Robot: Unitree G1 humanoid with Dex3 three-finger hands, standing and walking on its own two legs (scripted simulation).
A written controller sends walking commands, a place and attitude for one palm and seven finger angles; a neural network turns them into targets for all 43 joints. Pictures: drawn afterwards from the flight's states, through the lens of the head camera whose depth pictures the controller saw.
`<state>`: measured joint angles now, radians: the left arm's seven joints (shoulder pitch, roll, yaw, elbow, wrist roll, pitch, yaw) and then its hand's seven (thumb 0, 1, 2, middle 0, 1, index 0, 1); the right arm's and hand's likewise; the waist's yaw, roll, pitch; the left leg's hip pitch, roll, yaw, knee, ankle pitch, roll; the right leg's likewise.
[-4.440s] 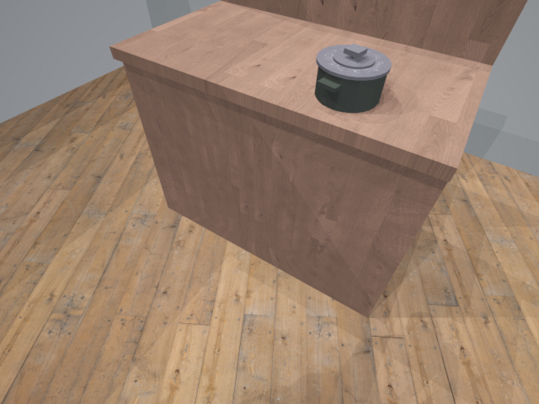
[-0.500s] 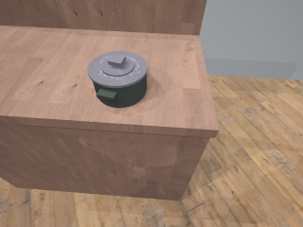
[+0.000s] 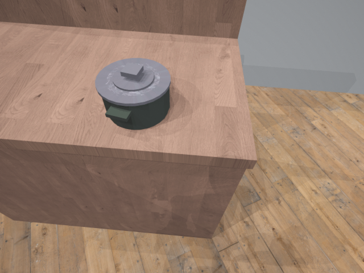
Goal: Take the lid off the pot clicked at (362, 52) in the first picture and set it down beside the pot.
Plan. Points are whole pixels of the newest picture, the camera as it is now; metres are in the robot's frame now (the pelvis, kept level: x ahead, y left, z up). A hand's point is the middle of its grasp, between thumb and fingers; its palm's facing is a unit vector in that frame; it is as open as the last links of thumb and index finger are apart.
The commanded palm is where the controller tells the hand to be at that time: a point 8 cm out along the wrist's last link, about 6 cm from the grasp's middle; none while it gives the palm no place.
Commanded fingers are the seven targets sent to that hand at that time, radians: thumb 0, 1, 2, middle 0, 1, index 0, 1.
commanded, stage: look again from close up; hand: left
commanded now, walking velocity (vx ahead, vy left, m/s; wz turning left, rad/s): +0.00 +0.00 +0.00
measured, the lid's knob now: (132, 70) +0.52 +0.16 +0.16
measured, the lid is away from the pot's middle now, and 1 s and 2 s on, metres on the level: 0.00 0.00 0.00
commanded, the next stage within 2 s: lift the closed hand beside the body in 0.80 s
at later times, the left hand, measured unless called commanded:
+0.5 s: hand out of the picture +0.03 +0.16 -0.17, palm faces +0.04 -0.98 -0.21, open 7.4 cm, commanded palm none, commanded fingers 0.00 0.90 0.90 -0.20 -0.30 -0.20 -0.30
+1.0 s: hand out of the picture +0.07 +0.16 -0.12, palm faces +0.17 -0.95 -0.26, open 7.2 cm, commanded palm +0.08 +0.21 -0.04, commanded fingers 0.00 0.90 0.90 -0.46 -0.59 -0.46 -0.59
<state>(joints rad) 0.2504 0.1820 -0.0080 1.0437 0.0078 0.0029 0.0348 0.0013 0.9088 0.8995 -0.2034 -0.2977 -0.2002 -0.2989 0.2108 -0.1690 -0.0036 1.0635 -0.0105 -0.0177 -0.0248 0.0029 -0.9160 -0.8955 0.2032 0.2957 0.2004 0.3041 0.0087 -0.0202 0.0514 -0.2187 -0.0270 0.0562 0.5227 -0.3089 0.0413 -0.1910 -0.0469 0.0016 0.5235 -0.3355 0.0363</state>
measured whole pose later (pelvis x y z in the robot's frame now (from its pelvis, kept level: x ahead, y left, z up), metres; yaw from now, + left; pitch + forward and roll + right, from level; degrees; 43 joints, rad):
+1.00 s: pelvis +0.00 -0.03 +0.00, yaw +2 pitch -1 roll +0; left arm 0.42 0.17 -0.01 0.53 -0.03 0.04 0.10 0.01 0.92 0.90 -0.23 -0.32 -0.23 -0.33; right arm 0.31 -0.19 0.01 0.97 0.03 -0.15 -0.04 0.01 -0.92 -0.90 0.20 0.30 0.20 0.30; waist 0.04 0.01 0.04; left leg -0.18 0.00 0.01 0.47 -0.27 0.00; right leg -0.14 -0.02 -0.04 0.47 -0.31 0.00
